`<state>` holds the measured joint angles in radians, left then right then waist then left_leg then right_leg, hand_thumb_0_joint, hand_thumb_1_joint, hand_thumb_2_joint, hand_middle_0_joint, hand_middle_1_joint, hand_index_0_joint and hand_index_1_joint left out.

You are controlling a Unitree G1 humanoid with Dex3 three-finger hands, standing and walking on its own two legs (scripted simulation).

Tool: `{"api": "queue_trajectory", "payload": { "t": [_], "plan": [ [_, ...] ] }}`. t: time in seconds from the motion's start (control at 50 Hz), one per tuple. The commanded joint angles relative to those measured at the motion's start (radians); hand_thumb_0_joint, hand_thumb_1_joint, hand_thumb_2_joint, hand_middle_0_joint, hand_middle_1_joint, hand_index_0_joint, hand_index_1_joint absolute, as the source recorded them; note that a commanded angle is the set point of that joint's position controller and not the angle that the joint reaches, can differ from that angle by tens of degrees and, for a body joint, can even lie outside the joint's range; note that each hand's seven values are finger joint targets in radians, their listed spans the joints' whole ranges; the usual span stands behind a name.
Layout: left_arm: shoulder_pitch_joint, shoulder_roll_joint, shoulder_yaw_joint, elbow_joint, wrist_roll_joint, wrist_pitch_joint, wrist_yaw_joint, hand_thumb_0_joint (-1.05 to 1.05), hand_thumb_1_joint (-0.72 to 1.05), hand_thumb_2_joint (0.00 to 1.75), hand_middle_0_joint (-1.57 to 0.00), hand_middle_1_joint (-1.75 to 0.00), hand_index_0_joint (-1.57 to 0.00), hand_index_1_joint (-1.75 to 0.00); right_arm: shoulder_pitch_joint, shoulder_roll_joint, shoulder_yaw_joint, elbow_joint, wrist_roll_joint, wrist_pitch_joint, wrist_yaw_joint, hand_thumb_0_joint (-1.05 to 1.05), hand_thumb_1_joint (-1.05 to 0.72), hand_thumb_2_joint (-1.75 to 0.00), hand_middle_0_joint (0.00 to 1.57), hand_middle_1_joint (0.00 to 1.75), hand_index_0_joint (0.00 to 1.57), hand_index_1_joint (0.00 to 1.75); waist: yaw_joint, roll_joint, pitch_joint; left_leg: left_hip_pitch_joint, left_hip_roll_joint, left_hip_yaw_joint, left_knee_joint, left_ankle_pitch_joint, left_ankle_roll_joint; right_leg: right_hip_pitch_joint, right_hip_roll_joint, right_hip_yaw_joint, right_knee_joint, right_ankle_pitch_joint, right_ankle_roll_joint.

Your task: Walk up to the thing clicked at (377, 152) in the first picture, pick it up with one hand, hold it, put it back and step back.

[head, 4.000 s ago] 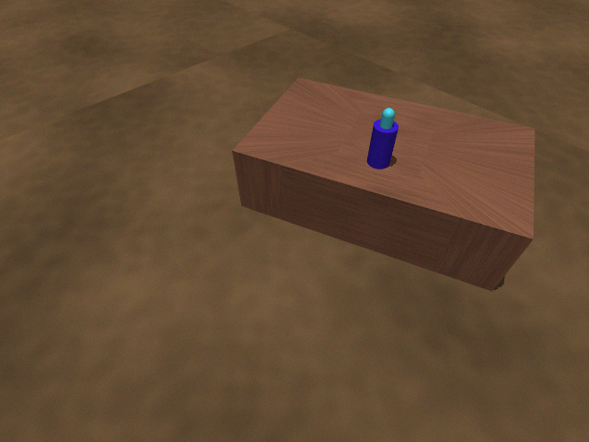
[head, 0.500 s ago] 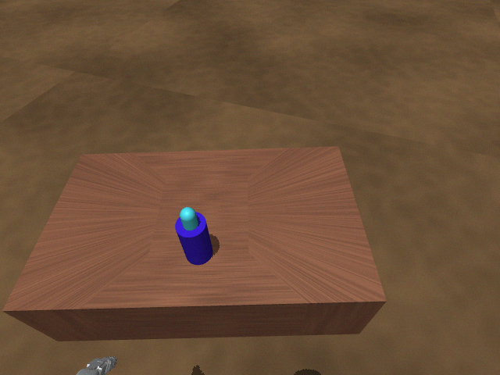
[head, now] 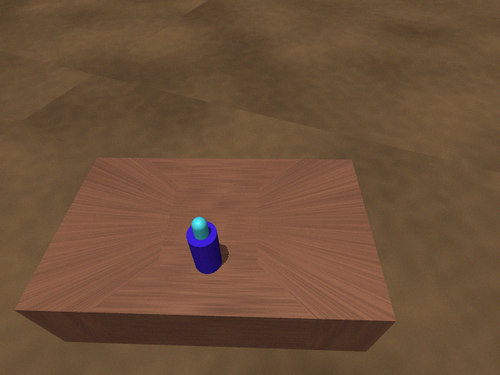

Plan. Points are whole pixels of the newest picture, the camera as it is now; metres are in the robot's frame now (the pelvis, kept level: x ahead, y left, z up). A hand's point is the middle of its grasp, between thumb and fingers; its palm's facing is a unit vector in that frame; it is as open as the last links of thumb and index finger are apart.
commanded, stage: walk up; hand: left
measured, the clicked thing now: (203, 242) +0.54 +0.19 -0.33
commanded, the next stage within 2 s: stand in 0.58 s
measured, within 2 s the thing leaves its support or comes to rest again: neither
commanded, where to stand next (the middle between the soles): +0.06 -0.01 m, yaw +0 degrees
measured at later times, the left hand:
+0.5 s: hand out of the picture +0.10 +0.24 -0.15, palm faces +0.01 -0.95 -0.32, open 7.4 cm
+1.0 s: hand out of the picture +0.09 +0.25 -0.15, palm faces +0.00 -0.94 -0.35, open 7.4 cm
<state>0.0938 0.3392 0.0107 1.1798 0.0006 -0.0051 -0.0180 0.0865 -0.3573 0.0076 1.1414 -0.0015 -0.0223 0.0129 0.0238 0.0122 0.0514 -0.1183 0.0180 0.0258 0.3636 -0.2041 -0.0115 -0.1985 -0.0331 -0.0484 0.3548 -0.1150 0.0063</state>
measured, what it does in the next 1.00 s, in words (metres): stands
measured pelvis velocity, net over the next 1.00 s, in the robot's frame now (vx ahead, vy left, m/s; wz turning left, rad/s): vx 0.02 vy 0.00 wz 0.02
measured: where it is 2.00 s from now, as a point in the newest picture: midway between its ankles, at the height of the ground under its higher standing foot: outside the picture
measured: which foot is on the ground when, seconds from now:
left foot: down 0.00-1.00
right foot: down 0.00-1.00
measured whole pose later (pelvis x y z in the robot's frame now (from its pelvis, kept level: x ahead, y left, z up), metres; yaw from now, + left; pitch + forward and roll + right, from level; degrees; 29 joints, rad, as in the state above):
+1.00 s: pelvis +0.02 +0.00 +0.00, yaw +1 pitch -2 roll +0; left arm 0.09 0.34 0.00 1.15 0.01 -0.01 -0.01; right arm 0.11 -0.35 0.01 1.14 -0.01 -0.01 0.01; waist 0.00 0.01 0.04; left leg -0.08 0.02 0.01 0.31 -0.20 -0.02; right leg -0.16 -0.03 -0.07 0.33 -0.13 0.00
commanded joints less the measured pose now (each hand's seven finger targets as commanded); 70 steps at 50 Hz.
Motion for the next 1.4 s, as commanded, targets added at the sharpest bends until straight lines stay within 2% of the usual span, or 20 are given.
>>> {"api": "queue_trajectory", "payload": {
  "t": [0.0,0.14,0.36,0.54,0.58,0.68,0.82,0.86,0.94,0.98,1.1,1.14,1.22,1.28,1.38],
  "plan": [
    [-0.083,0.209,0.038,-0.057,0.002,-0.03,0.013,0.0,0.9,0.9,-0.2,-0.3,-0.2,-0.3,-0.036,-0.213,-0.046,-0.049,0.001,-0.013,-0.015,0.0,-0.9,-0.9,0.2,0.3,0.2,0.3,-0.02,-0.037,-0.095,-0.01,0.117,-0.096,-0.077,0.087,0.034,0.065,-0.113,0.12,-0.071,0.044,-0.014],
    [-0.079,0.206,0.043,-0.058,0.006,-0.03,0.017,0.0,0.9,0.9,-0.2,-0.3,-0.2,-0.3,-0.05,-0.208,-0.049,-0.047,-0.001,-0.008,-0.016,0.0,-0.9,-0.9,0.2,0.3,0.2,0.3,-0.017,-0.034,-0.102,-0.004,0.121,-0.091,-0.088,0.1,0.032,0.088,-0.119,0.113,-0.073,0.066,-0.015],
    [-0.085,0.207,0.051,-0.072,0.012,-0.025,0.017,0.0,0.9,0.9,-0.2,-0.3,-0.2,-0.3,-0.052,-0.199,-0.05,-0.051,-0.007,-0.007,-0.016,0.0,-0.9,-0.9,0.2,0.3,0.2,0.3,-0.017,-0.013,-0.078,-0.036,0.112,-0.091,-0.099,0.054,0.027,0.089,-0.11,0.111,-0.089,-0.011,-0.017],
    [-0.086,0.199,0.051,-0.086,0.01,-0.024,0.016,0.0,0.9,0.9,-0.2,-0.3,-0.2,-0.3,-0.038,-0.203,-0.048,-0.054,-0.007,-0.011,-0.019,0.0,-0.9,-0.9,0.2,0.3,0.2,0.3,-0.014,-0.012,-0.107,-0.042,0.117,-0.094,-0.097,0.095,0.03,0.139,-0.113,0.103,-0.07,0.073,-0.017],
    [-0.077,0.199,0.041,-0.081,0.011,-0.027,0.018,0.0,0.9,0.9,-0.2,-0.3,-0.2,-0.3,-0.035,-0.209,-0.048,-0.052,-0.014,-0.014,-0.02,0.0,-0.9,-0.9,0.2,0.3,0.2,0.3,-0.019,0.012,-0.118,-0.038,0.126,-0.104,-0.111,0.146,0.017,0.161,-0.117,0.101,-0.054,0.124,-0.02],
    [-0.083,0.21,0.036,-0.083,0.009,-0.025,0.019,0.0,0.9,0.9,-0.2,-0.3,-0.2,-0.3,-0.035,-0.204,-0.046,-0.05,-0.013,-0.012,-0.021,0.0,-0.9,-0.9,0.2,0.3,0.2,0.3,-0.019,-0.006,-0.097,-0.035,0.129,-0.105,-0.123,0.131,0.016,0.148,-0.116,0.095,-0.055,0.086,-0.021],
    [-0.071,0.216,0.031,-0.08,0.008,-0.024,0.02,0.0,0.9,0.9,-0.2,-0.3,-0.2,-0.3,-0.021,-0.206,-0.044,-0.048,-0.01,-0.008,-0.018,0.0,-0.9,-0.9,0.2,0.3,0.2,0.3,-0.02,-0.023,-0.059,-0.033,0.12,-0.109,-0.132,0.054,0.017,0.098,-0.111,0.099,-0.077,-0.006,-0.017],
    [-0.073,0.218,0.029,-0.085,0.009,-0.028,0.021,0.0,0.9,0.9,-0.2,-0.3,-0.2,-0.3,-0.018,-0.208,-0.046,-0.052,-0.013,-0.009,-0.017,0.0,-0.9,-0.9,0.2,0.3,0.2,0.3,-0.024,-0.022,-0.084,-0.027,0.124,-0.108,-0.122,0.093,0.02,0.12,-0.117,0.099,-0.073,0.035,-0.019],
    [-0.065,0.221,0.026,-0.085,0.009,-0.031,0.023,0.0,0.9,0.9,-0.2,-0.3,-0.2,-0.3,-0.018,-0.204,-0.045,-0.053,-0.01,-0.005,-0.015,0.0,-0.9,-0.9,0.2,0.3,0.2,0.3,-0.024,-0.023,-0.069,-0.019,0.12,-0.107,-0.116,0.074,0.022,0.1,-0.116,0.099,-0.08,0.026,-0.017],
    [-0.061,0.218,0.026,-0.086,0.008,-0.032,0.023,0.0,0.9,0.9,-0.2,-0.3,-0.2,-0.3,-0.019,-0.204,-0.044,-0.055,-0.011,-0.005,-0.015,0.0,-0.9,-0.9,0.2,0.3,0.2,0.3,-0.023,-0.021,-0.076,-0.017,0.122,-0.105,-0.112,0.098,0.023,0.111,-0.119,0.099,-0.078,0.074,-0.016],
    [-0.044,0.224,0.025,-0.084,0.009,-0.033,0.024,0.0,0.9,0.9,-0.2,-0.3,-0.2,-0.3,-0.017,-0.202,-0.044,-0.058,-0.008,-0.002,-0.013,0.0,-0.9,-0.9,0.2,0.3,0.2,0.3,-0.023,-0.013,-0.072,-0.012,0.116,-0.103,-0.109,0.07,0.022,0.101,-0.114,0.099,-0.088,0.031,-0.014],
    [-0.05,0.231,0.028,-0.089,0.009,-0.033,0.026,0.0,0.9,0.9,-0.2,-0.3,-0.2,-0.3,-0.018,-0.204,-0.046,-0.061,-0.012,-0.002,-0.015,0.0,-0.9,-0.9,0.2,0.3,0.2,0.3,-0.023,-0.014,-0.092,-0.005,0.12,-0.103,-0.106,0.098,0.022,0.118,-0.118,0.097,-0.077,0.061,-0.019],
    [-0.052,0.225,0.027,-0.087,0.009,-0.03,0.024,0.0,0.9,0.9,-0.2,-0.3,-0.2,-0.3,-0.009,-0.203,-0.042,-0.06,-0.01,0.001,-0.016,0.0,-0.9,-0.9,0.2,0.3,0.2,0.3,-0.026,0.002,-0.062,-0.041,0.115,-0.102,-0.111,0.049,0.022,0.111,-0.114,0.101,-0.087,0.004,-0.017],
    [-0.046,0.223,0.027,-0.086,0.009,-0.028,0.023,0.0,0.9,0.9,-0.2,-0.3,-0.2,-0.3,-0.011,-0.207,-0.042,-0.061,-0.009,-0.001,-0.016,0.0,-0.9,-0.9,0.2,0.3,0.2,0.3,-0.022,0.003,-0.066,-0.042,0.117,-0.107,-0.117,0.065,0.02,0.12,-0.111,0.096,-0.079,0.018,-0.018],
    [-0.042,0.223,0.029,-0.087,0.009,-0.03,0.023,0.0,0.9,0.9,-0.2,-0.3,-0.2,-0.3,-0.011,-0.207,-0.039,-0.062,-0.009,-0.004,-0.019,0.0,-0.9,-0.9,0.2,0.3,0.2,0.3,-0.019,-0.004,-0.092,-0.014,0.122,-0.106,-0.107,0.14,0.018,0.145,-0.119,0.091,-0.062,0.123,-0.02]
  ]
}}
